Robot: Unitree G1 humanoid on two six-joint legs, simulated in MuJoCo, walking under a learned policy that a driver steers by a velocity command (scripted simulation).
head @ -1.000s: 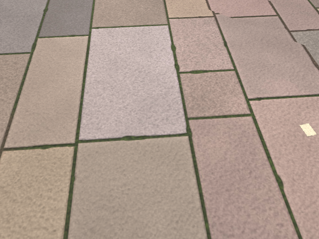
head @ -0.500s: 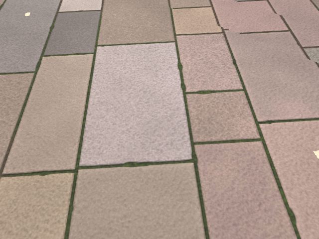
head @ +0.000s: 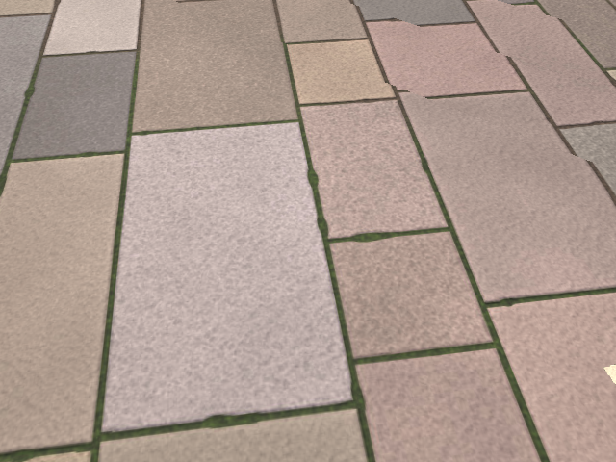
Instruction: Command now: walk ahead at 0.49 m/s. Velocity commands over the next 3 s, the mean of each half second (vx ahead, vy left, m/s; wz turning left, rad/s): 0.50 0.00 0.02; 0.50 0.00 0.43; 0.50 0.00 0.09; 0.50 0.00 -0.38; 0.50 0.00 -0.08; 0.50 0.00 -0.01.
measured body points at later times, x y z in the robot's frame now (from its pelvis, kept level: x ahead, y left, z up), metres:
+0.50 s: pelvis +0.27 -0.08 +0.00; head +0.29 -0.10 +0.45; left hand +0.33 +0.18 -0.12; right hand +0.36 -0.35 -0.14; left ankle +0.27 +0.08 -0.65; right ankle +0.29 -0.16 -0.74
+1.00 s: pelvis +0.54 +0.00 -0.02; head +0.57 +0.02 +0.43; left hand +0.54 +0.28 -0.14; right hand +0.74 -0.22 -0.13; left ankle +0.58 +0.08 -0.74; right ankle +0.46 -0.18 -0.63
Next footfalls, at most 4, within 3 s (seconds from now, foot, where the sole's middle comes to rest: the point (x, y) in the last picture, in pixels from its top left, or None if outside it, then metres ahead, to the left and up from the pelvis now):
0.30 right None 0.33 -0.17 -0.78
0.88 left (271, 418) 0.62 0.09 -0.78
1.42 right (303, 289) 0.97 0.01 -0.78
1.92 left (217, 228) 1.20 0.25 -0.78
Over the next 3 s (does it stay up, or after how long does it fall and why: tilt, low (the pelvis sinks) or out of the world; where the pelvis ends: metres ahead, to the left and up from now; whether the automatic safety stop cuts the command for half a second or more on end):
stays up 1.62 0.17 -0.02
